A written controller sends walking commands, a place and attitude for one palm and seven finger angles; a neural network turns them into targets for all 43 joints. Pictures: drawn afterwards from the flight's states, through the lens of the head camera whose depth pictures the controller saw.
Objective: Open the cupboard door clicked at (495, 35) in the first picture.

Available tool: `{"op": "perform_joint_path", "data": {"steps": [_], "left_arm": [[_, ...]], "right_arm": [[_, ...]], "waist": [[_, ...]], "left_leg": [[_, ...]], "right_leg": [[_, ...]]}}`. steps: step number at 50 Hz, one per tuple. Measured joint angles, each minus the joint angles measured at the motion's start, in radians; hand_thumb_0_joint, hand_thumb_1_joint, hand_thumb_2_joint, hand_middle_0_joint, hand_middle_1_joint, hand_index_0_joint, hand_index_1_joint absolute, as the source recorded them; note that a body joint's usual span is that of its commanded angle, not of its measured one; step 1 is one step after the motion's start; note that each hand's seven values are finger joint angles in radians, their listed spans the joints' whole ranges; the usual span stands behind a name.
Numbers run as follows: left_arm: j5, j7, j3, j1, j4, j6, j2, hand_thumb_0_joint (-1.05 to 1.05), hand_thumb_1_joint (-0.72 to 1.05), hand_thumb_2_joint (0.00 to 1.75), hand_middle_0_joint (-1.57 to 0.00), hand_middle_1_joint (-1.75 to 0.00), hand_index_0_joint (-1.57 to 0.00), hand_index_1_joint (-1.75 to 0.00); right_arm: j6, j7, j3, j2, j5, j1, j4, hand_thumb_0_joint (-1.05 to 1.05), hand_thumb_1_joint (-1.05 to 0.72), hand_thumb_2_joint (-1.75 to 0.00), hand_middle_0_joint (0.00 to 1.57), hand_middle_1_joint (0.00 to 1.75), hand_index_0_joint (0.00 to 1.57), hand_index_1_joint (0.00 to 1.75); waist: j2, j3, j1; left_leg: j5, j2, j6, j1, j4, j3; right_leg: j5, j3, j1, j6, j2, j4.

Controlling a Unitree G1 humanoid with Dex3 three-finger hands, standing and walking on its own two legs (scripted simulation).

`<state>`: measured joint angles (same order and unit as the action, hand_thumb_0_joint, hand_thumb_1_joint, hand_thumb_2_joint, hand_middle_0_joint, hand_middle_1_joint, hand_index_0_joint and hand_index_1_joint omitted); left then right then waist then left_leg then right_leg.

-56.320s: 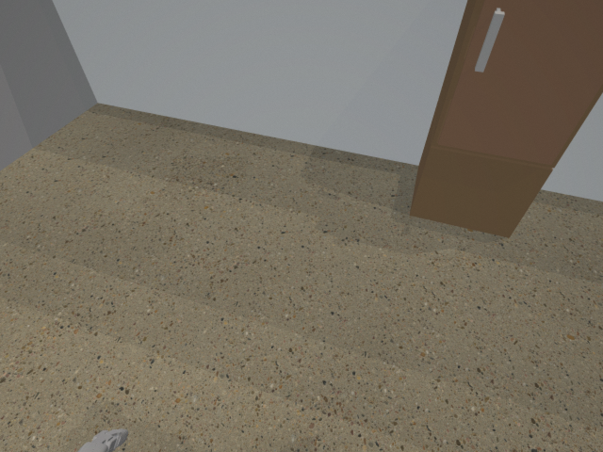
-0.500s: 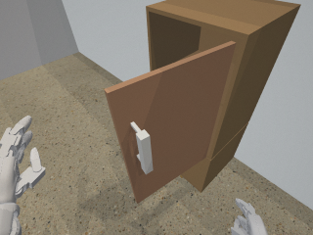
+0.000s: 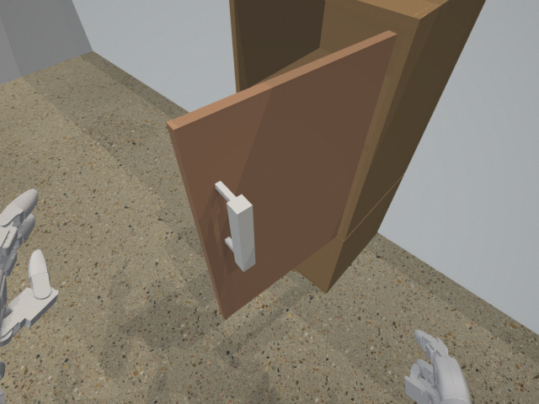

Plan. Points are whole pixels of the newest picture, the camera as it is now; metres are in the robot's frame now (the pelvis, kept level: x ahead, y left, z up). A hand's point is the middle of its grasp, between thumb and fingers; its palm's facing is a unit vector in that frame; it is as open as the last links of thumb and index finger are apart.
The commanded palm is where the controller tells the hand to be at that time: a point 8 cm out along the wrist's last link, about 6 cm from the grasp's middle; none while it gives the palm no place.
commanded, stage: step back with the hand held close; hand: left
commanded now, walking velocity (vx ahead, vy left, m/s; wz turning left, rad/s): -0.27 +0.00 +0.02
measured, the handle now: (234, 227) +0.36 +0.09 +0.05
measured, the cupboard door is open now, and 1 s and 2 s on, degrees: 81 81 81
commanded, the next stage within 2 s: stop stepping back and stand still in 0.84 s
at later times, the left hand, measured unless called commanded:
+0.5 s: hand out of the picture +0.09 +0.28 +0.15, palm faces +0.46 -0.78 -0.43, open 7.4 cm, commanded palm +0.03 +0.33 +0.18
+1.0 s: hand out of the picture +0.00 +0.24 +0.17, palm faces +0.32 -0.82 -0.48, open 7.4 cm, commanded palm -0.06 +0.29 +0.18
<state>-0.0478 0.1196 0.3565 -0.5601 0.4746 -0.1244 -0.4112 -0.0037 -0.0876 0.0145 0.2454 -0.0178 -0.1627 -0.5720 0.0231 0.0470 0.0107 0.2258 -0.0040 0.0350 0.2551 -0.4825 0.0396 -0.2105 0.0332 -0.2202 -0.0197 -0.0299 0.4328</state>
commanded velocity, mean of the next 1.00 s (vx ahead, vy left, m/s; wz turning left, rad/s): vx -0.28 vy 0.01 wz -0.02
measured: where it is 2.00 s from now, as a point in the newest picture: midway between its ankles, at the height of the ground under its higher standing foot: outside the picture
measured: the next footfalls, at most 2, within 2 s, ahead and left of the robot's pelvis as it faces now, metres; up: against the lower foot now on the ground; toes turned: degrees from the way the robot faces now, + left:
right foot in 0.92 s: -0.26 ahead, -0.08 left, +0.00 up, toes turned +4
left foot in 1.10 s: -0.11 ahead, +0.08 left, +0.00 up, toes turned -3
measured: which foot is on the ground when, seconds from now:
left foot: down 0.00-0.92, up 0.94-1.00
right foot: down 0.00-0.56, up 0.58-0.90, down 0.92-1.00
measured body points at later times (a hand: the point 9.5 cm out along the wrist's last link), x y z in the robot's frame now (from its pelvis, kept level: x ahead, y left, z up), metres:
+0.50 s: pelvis -0.10 +0.02 -0.02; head -0.08 +0.04 +0.43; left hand +0.06 +0.32 +0.17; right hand +0.08 -0.21 -0.10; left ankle -0.02 +0.10 -0.73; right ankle -0.02 -0.11 -0.74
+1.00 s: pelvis -0.22 +0.00 -0.01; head -0.18 +0.03 +0.43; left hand -0.02 +0.28 +0.19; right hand -0.04 -0.22 -0.10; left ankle -0.06 +0.10 -0.72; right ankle -0.35 -0.10 -0.74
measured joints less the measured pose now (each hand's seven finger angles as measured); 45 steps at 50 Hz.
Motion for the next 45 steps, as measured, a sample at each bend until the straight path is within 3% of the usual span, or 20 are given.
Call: {"op": "perform_joint_path", "data": {"steps": [8,15,19,24,27,28,31,33,35,40,43,45], "left_arm": [[0.007,0.021,0.065,-0.011,0.06,-0.035,-0.053,0.01,0.88,0.9,-0.21,-0.3,-0.21,-0.3],[0.037,0.027,0.081,0.022,0.027,-0.064,-0.008,0.01,0.88,0.9,-0.21,-0.3,-0.21,-0.3],[0.04,0.029,0.071,0.04,0.02,-0.068,0.021,0.01,0.89,0.9,-0.21,-0.3,-0.21,-0.3],[0.038,0.039,0.035,0.042,0.066,-0.078,0.033,0.01,0.88,0.9,-0.21,-0.3,-0.21,-0.3],[0.035,0.044,0.035,0.039,0.106,-0.085,0.01,0.01,0.88,0.9,-0.21,-0.3,-0.21,-0.3],[0.033,0.045,0.043,0.047,0.114,-0.088,-0.002,0.01,0.88,0.9,-0.21,-0.3,-0.21,-0.3],[0.037,0.049,0.085,0.071,0.1,-0.105,-0.036,0.01,0.88,0.9,-0.21,-0.3,-0.21,-0.3],[0.033,0.053,0.113,0.066,0.086,-0.109,-0.051,0.01,0.88,0.9,-0.21,-0.3,-0.21,-0.3],[0.023,0.061,0.132,0.05,0.089,-0.106,-0.056,0.01,0.88,0.9,-0.21,-0.3,-0.21,-0.3],[-0.001,0.065,0.102,0.018,0.104,-0.08,-0.028,0.01,0.89,0.9,-0.2,-0.3,-0.21,-0.3],[-0.011,0.056,0.062,0.035,0.098,-0.066,-0.015,0.01,0.89,0.9,-0.2,-0.3,-0.21,-0.3],[-0.018,0.047,0.059,0.042,0.104,-0.067,-0.03,0.01,0.89,0.9,-0.2,-0.3,-0.21,-0.3]], "right_arm": [[0.009,-0.002,-0.008,-0.019,0.004,-0.019,0.029,0.02,-0.91,-0.9,0.2,0.3,0.2,0.3],[0.049,0.007,-0.021,-0.029,0.01,-0.043,0.028,0.02,-0.9,-0.9,0.2,0.3,0.2,0.3],[0.063,0.013,-0.027,-0.041,0.013,-0.04,0.007,0.02,-0.9,-0.9,0.2,0.3,0.2,0.3],[0.07,0.021,-0.026,-0.041,0.02,-0.05,-0.026,0.02,-0.9,-0.9,0.2,0.3,0.21,0.3],[0.068,0.016,-0.024,-0.032,0.02,-0.057,-0.04,0.02,-0.9,-0.9,0.2,0.3,0.21,0.3],[0.069,0.011,-0.022,-0.029,0.02,-0.056,-0.037,0.02,-0.9,-0.9,0.2,0.3,0.21,0.3],[0.095,0.004,-0.006,-0.04,0.033,-0.038,-0.046,0.02,-0.9,-0.9,0.2,0.3,0.21,0.3],[0.111,0.011,-0.002,-0.055,0.035,-0.037,-0.054,0.02,-0.9,-0.9,0.2,0.3,0.2,0.3],[0.124,0.021,-0.005,-0.069,0.032,-0.039,-0.06,0.02,-0.9,-0.9,0.2,0.3,0.2,0.3],[0.139,0.035,-0.026,-0.093,0.032,-0.032,-0.068,0.02,-0.9,-0.9,0.2,0.3,0.21,0.3],[0.148,0.038,-0.035,-0.096,0.037,-0.012,-0.062,0.02,-0.9,-0.9,0.2,0.3,0.21,0.3],[0.145,0.041,-0.039,-0.098,0.041,0.011,-0.052,0.02,-0.9,-0.9,0.2,0.3,0.21,0.3]], "waist": [[-0.035,-0.002,-0.005],[-0.01,-0.004,0.008],[-0.004,0.017,0.016],[-0.027,0.014,0.011],[-0.049,0.0,-0.006],[-0.052,0.005,-0.012],[-0.045,0.029,-0.016],[-0.027,0.022,-0.019],[-0.019,0.004,-0.011],[-0.02,-0.049,0.009],[-0.023,-0.063,0.007],[-0.039,-0.061,0.008]], "left_leg": [[-0.026,-0.021,0.028,0.062,-0.037,0.015],[-0.039,-0.035,0.044,0.135,-0.102,0.004],[-0.031,-0.026,0.034,0.164,-0.124,-0.002],[0.135,-0.028,-0.013,0.221,-0.246,-0.02],[0.089,-0.02,-0.013,0.177,-0.205,-0.033],[-0.004,-0.021,0.001,0.181,-0.185,-0.031],[-0.052,-0.013,0.035,0.189,-0.166,-0.031],[-0.078,0.003,0.037,0.186,-0.115,-0.041],[-0.121,0.023,0.032,0.184,-0.054,-0.039],[-0.23,0.059,0.018,0.195,0.093,-0.017],[-0.304,0.062,0.006,0.216,0.172,-0.012],[-0.343,0.057,-0.005,0.245,0.192,0.003]], "right_leg": [[0.017,-0.01,-0.074,0.021,0.024,0.062],[-0.044,-0.045,-0.107,0.037,0.018,0.16],[-0.02,-0.034,-0.127,0.029,0.013,0.164],[0.013,-0.019,-0.149,0.023,0.02,0.15],[0.017,-0.016,-0.177,0.036,0.027,0.172],[-0.012,-0.017,-0.192,0.038,0.028,0.197],[-0.194,-0.061,-0.26,0.033,-0.018,0.465],[-0.233,-0.066,-0.264,0.032,-0.047,0.605],[-0.246,-0.057,-0.231,0.036,-0.053,0.64],[-0.304,-0.026,-0.067,0.031,-0.03,0.447],[-0.316,-0.004,0.038,0.015,-0.03,0.257],[-0.25,0.007,0.109,-0.004,-0.025,0.085]]}}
